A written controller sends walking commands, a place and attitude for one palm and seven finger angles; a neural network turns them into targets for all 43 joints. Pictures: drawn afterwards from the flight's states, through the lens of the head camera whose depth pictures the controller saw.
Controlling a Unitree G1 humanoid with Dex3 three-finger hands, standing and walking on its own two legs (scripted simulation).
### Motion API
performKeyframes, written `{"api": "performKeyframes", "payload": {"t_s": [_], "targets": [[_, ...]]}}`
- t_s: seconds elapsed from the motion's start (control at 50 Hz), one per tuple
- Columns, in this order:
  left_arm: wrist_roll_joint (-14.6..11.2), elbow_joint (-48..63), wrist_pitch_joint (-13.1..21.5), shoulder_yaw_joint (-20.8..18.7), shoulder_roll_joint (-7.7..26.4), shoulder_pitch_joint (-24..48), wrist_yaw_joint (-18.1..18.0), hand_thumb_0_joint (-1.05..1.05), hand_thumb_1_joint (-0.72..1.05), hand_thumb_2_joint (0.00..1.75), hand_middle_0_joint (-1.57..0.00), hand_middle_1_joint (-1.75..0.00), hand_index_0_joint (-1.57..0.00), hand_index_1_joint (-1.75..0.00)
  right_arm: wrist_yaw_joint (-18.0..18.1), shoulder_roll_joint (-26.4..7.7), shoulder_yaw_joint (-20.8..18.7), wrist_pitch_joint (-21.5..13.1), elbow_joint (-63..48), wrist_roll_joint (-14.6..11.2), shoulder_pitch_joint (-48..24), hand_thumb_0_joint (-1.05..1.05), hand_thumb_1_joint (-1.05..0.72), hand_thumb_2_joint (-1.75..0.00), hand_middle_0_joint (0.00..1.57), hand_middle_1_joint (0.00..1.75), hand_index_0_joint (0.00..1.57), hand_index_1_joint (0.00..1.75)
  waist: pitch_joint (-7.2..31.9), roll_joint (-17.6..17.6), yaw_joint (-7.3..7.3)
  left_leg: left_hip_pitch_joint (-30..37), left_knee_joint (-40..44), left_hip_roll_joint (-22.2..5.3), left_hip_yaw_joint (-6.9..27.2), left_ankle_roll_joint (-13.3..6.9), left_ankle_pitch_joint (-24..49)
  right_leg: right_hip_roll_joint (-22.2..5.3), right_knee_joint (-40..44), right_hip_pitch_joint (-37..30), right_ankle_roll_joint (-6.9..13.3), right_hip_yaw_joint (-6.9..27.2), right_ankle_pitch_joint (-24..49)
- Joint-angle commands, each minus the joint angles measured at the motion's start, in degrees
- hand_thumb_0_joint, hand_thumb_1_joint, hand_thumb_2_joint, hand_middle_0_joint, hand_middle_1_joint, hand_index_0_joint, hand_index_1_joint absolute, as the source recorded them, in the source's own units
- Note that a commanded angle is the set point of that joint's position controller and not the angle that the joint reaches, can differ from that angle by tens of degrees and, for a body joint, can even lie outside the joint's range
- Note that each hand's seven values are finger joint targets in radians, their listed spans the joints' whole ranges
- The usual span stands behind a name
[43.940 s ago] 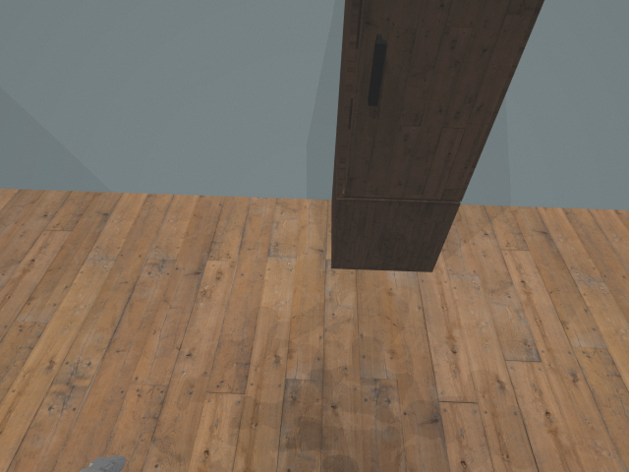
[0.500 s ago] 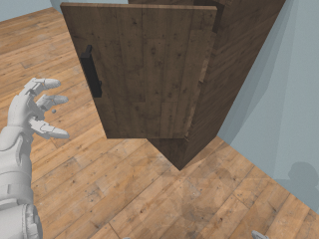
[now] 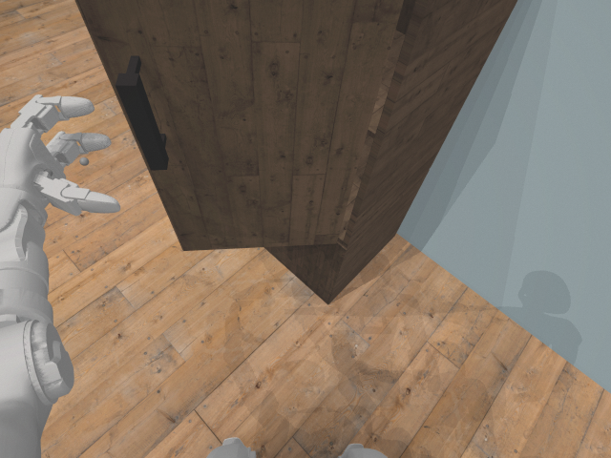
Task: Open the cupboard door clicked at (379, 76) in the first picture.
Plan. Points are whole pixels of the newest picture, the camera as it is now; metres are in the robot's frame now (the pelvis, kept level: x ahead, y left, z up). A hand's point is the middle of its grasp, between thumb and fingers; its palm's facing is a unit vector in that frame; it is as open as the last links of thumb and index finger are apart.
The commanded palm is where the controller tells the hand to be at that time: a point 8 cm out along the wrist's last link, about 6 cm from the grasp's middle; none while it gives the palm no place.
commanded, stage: move the hooked fingers beside the handle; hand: left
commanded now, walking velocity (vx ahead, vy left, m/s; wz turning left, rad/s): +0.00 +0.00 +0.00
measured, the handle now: (147, 116) +0.54 +0.20 +0.11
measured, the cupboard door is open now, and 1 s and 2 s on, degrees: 49 49 49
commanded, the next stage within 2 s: slide the fingers in behind the handle in 1.10 s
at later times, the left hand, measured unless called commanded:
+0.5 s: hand (89, 138) +0.49 +0.27 +0.11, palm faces +0.04 -1.00 +0.00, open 14.0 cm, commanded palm +0.47 +0.31 +0.10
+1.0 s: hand (93, 146) +0.49 +0.26 +0.10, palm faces +0.04 -1.00 +0.01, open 14.0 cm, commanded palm +0.47 +0.31 +0.10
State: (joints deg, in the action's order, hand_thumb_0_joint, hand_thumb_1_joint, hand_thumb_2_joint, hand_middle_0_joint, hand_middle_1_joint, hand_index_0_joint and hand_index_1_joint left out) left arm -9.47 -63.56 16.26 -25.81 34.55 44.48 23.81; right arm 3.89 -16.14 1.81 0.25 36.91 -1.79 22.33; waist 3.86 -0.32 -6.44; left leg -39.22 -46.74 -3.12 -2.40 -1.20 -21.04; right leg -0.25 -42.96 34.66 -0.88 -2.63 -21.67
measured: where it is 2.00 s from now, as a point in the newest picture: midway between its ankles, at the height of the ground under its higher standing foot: outside the picture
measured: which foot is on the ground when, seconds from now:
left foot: down 0.00-1.00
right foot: down 0.00-1.00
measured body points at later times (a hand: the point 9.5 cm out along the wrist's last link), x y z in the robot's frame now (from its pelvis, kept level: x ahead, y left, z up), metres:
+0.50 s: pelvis +0.01 +0.00 -0.01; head +0.11 +0.02 +0.43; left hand +0.49 +0.32 +0.11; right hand -0.01 -0.27 -0.11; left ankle +0.01 +0.10 -0.71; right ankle -0.01 -0.13 -0.71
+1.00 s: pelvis +0.01 +0.00 -0.01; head +0.10 +0.03 +0.43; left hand +0.48 +0.32 +0.11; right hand +0.02 -0.27 -0.11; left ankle +0.01 +0.10 -0.71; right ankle -0.01 -0.13 -0.71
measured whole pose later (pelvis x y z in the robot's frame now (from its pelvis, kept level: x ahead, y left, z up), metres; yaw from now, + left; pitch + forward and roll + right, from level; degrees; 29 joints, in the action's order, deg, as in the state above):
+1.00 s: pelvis +0.01 +0.00 -0.01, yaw -1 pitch +17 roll -3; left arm -7.9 -67.6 16.0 -26.6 37.4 49.6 23.5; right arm 2.9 -15.8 2.3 4.5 34.8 -1.3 22.7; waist 5.0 -0.5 -8.1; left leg -43.7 -49.8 -3.9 -1.9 -1.2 -22.7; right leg 0.5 -44.7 38.6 -1.0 -2.8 -22.6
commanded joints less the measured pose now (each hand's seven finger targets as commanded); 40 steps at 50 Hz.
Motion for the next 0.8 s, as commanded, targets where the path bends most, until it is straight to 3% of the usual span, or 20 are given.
{"api": "performKeyframes", "payload": {"t_s": [0.0, 0.04, 0.08, 0.14, 0.18, 0.2, 0.24, 0.28, 0.32, 0.34, 0.38, 0.44, 0.5, 0.56, 0.6, 0.62, 0.66, 0.7, 0.76, 0.78], "targets": [[-0.6, 9.2, 3.9, -2.7, 18.3, 27.0, -0.2, 0.0, -0.5, 0.3, -0.3, -1.2, -0.3, -1.2, 0.9, -10.9, -3.8, -0.6, -3.8, 0.1, 6.5, 0.0, -0.9, -0.9, 0.2, 0.3, 0.2, 0.3, 21.1, -5.9, -0.9, 18.6, 4.3, 1.4, 4.2, -0.6, 18.3, 2.7, 4.2, -0.9, 1.6, 0.3, 16.0], [-0.2, 7.8, 3.8, -2.1, 19.0, 29.5, -0.3, 0.0, -0.5, 0.3, -0.3, -1.2, -0.3, -1.2, 1.1, -11.0, -3.6, -0.1, -3.4, 0.2, 7.2, 0.0, -0.9, -0.9, 0.2, 0.3, 0.2, 0.3, 20.3, -5.8, -1.75, 17.4, 4.1, 1.4, 4.4, -0.7, 17.6, 2.7, 4.1, -0.3, 1.7, 0.4, 15.3], [0.7, 7.5, 3.9, -3.2, 20.9, 30.1, -0.5, 0.0, -0.5, 0.3, -0.3, -1.2, -0.3, -1.2, 0.9, -11.2, -3.7, 0.0, -3.4, 0.4, 7.9, 0.0, -0.9, -0.9, 0.2, 0.3, 0.2, 0.3, 23.2, -8.2, -1.49, 18.6, 3.6, 1.3, 4.4, -0.5, 18.6, 2.7, 3.6, 0.2, 1.6, 0.5, 15.6], [0.6, 6.5, 4.3, -5.3, 23.9, 30.7, -0.5, 0.0, -0.5, 0.3, -0.3, -1.2, -0.3, -1.2, 0.9, -11.4, -3.6, 0.7, -3.4, 0.6, 8.9, 0.0, -0.9, -0.9, 0.2, 0.3, 0.2, 0.3, 24.3, -6.3, -1.67, 17.3, 2.6, 1.3, 4.2, -0.9, 20.5, 3.0, 3.1, -1.6, 1.5, 0.8, 18.3], [1.3, 8.0, 4.6, -4.3, 23.4, 31.5, -0.1, 0.0, -0.5, 0.3, -0.3, -1.2, -0.3, -1.2, 0.6, -11.2, -3.7, 1.0, -3.7, 0.6, 9.2, 0.0, -0.9, -0.9, 0.2, 0.3, 0.2, 0.3, 26.4, -10.2, -1.46, 19.4, 2.2, 1.2, 4.2, -0.6, 22.6, 3.0, 2.7, -0.6, 1.5, 0.7, 19.2], [1.5, 7.7, 4.5, -3.9, 22.8, 30.8, 0.1, 0.0, -0.5, 0.3, -0.3, -1.2, -0.3, -1.2, 0.5, -11.0, -3.7, 1.2, -3.7, 0.6, 9.3, 0.0, -0.9, -0.9, 0.2, 0.3, 0.2, 0.3, 26.3, -10.9, -1.46, 19.9, 2.0, 1.2, 4.1, -0.5, 23.1, 3.0, 2.7, 0.1, 1.6, 0.6, 19.1], [0.9, 4.4, 3.7, -4.8, 23.7, 30.0, 0.4, 0.0, -0.5, 0.3, -0.3, -1.2, -0.3, -1.2, 0.5, -11.4, -3.6, 1.7, -3.7, 0.6, 10.0, 0.0, -0.9, -0.9, 0.2, 0.3, 0.2, 0.3, 24.2, -6.9, -1.97, 17.2, 1.8, 1.1, 4.0, -0.9, 22.6, 3.3, 2.8, -0.6, 1.5, 0.5, 19.6], [1.5, 3.6, 2.8, -3.8, 23.6, 31.4, 0.7, 0.0, -0.5, 0.3, -0.3, -1.2, -0.3, -1.2, 0.6, -11.4, -3.5, 2.1, -4.0, 0.4, 9.9, 0.0, -0.9, -0.9, 0.2, 0.3, 0.2, 0.3, 22.8, -8.3, -2.57, 15.9, 1.9, 1.3, 3.5, -1.0, 20.8, 3.1, 3.2, 0.3, 1.2, 0.8, 19.0], [1.8, 3.3, 2.6, -5.2, 25.3, 29.8, 0.7, 0.0, -0.5, 0.3, -0.3, -1.2, -0.3, -1.2, 0.5, -11.6, -3.6, 2.4, -4.3, 0.6, 10.6, 0.0, -0.9, -0.9, 0.2, 0.3, 0.2, 0.3, 23.6, -7.2, -1.99, 15.4, 1.8, 1.2, 3.7, -1.0, 21.4, 3.2, 2.9, -0.4, 1.3, 0.6, 19.4], [1.6, 4.6, 3.1, -6.8, 26.7, 28.6, 0.7, 0.0, -0.5, 0.3, -0.3, -1.2, -0.3, -1.2, 0.5, -11.7, -3.7, 2.6, -4.7, 0.9, 10.9, 0.0, -0.9, -0.9, 0.2, 0.3, 0.2, 0.3, 25.7, -8.9, -1.0, 17.1, 1.5, 1.2, 3.8, -0.8, 23.9, 3.3, 2.3, -1.0, 1.6, 0.5, 20.7], [1.3, 8.9, 4.2, -5.5, 24.3, 28.1, 1.1, 0.0, -0.5, 0.3, -0.3, -1.2, -0.3, -1.2, 0.1, -11.1, -3.9, 2.9, -5.1, 0.9, 10.7, 0.0, -0.9, -0.9, 0.2, 0.3, 0.2, 0.3, 29.2, -11.3, -0.52, 21.1, 1.1, 0.9, 4.0, -0.4, 28.1, 3.5, 1.9, -0.5, 1.6, 0.2, 22.2], [-0.3, 7.8, 3.9, -4.7, 21.4, 26.4, 1.4, 0.0, -0.5, 0.3, -0.3, -1.2, -0.3, -1.2, -0.2, -11.1, -4.1, 3.4, -5.1, 0.8, 10.7, 0.0, -0.9, -0.9, 0.2, 0.3, 0.2, 0.3, 26.2, -7.7, -1.32, 19.8, 1.2, 0.7, 4.0, -0.8, 27.1, 3.9, 2.3, -0.2, 1.6, -0.1, 21.9], [0.1, 7.2, 2.9, -4.4, 21.9, 27.3, 1.2, 0.0, -0.5, 0.3, -0.3, -1.2, -0.3, -1.2, -0.1, -11.2, -4.0, 3.7, -5.1, 0.5, 10.1, 0.0, -0.9, -0.9, 0.2, 0.3, 0.2, 0.3, 23.4, -8.0, -1.51, 17.5, 1.8, 0.9, 3.8, -0.9, 23.1, 3.7, 2.9, 0.3, 1.4, 0.1, 19.8], [0.8, 9.6, 3.6, -4.3, 22.5, 31.0, 0.1, 0.0, -0.5, 0.3, -0.3, -1.2, -0.3, -1.2, 0.0, -11.1, -3.9, 3.7, -4.8, 0.7, 10.0, 0.0, -0.9, -0.9, 0.2, 0.3, 0.2, 0.3, 24.8, -10.3, -2.12, 19.6, 1.6, 0.9, 4.2, -0.7, 23.3, 3.6, 2.6, 1.8, 1.5, 0.1, 18.8], [0.9, 8.3, 4.0, -3.6, 21.8, 32.3, -0.3, 0.0, -0.5, 0.3, -0.3, -1.2, -0.3, -1.2, 0.1, -11.1, -3.8, 3.4, -4.4, 0.7, 9.8, 0.0, -0.9, -0.9, 0.2, 0.3, 0.2, 0.3, 22.9, -8.7, -3.02, 18.5, 1.5, 0.8, 4.4, -0.8, 21.4, 3.6, 2.9, 2.4, 1.4, 0.2, 17.6], [1.0, 8.1, 4.4, -5.2, 23.6, 31.3, -0.5, 0.0, -0.5, 0.3, -0.3, -1.2, -0.3, -1.2, 0.1, -11.2, -3.8, 3.3, -4.5, 0.7, 10.0, 0.0, -0.9, -0.9, 0.2, 0.3, 0.2, 0.3, 24.2, -8.7, -2.2, 18.3, 1.4, 0.9, 4.4, -0.7, 21.8, 3.6, 2.6, 1.3, 1.5, 0.3, 17.9], [1.2, 10.6, 5.3, -4.2, 22.6, 32.5, -0.5, 0.0, -0.5, 0.3, -0.3, -1.2, -0.3, -1.2, 0.1, -10.8, -3.8, 3.2, -4.5, 0.8, 9.5, 0.0, -0.9, -0.9, 0.2, 0.3, 0.2, 0.3, 27.8, -13.6, -1.97, 22.4, 0.8, 0.8, 4.7, -0.2, 25.5, 3.6, 1.9, 2.3, 1.8, 0.2, 19.3], [1.0, 7.8, 4.8, -3.4, 21.1, 30.4, -0.2, 0.0, -0.5, 0.3, -0.3, -1.2, -0.3, -1.2, 0.0, -10.9, -3.8, 3.2, -4.2, 0.7, 9.5, 0.0, -0.9, -0.9, 0.2, 0.3, 0.2, 0.3, 25.7, -9.9, -2.26, 21.2, 0.7, 0.6, 4.9, -0.2, 24.7, 3.7, 2.1, 2.7, 1.7, -0.1, 18.7], [0.6, 6.8, 3.8, -4.0, 22.1, 29.7, 0.3, 0.0, -0.5, 0.3, -0.3, -1.2, -0.3, -1.2, 0.1, -11.1, -3.6, 3.4, -4.7, 0.5, 9.1, 0.0, -0.9, -0.9, 0.2, 0.3, 0.2, 0.3, 24.7, -9.8, -1.78, 19.6, 1.0, 0.8, 4.5, -0.5, 25.0, 3.5, 1.9, 1.6, 1.7, 0.0, 20.2], [0.7, 7.1, 3.4, -2.0, 19.5, 29.3, 0.5, 0.0, -0.5, 0.3, -0.3, -1.2, -0.3, -1.2, 0.0, -10.8, -3.6, 3.4, -5.0, 0.6, 9.0, 0.0, -0.9, -0.9, 0.2, 0.3, 0.2, 0.3, 24.9, -9.9, -1.96, 20.1, 1.1, 0.8, 4.6, -0.4, 25.2, 3.5, 2.0, 2.0, 1.6, -0.2, 19.9]]}}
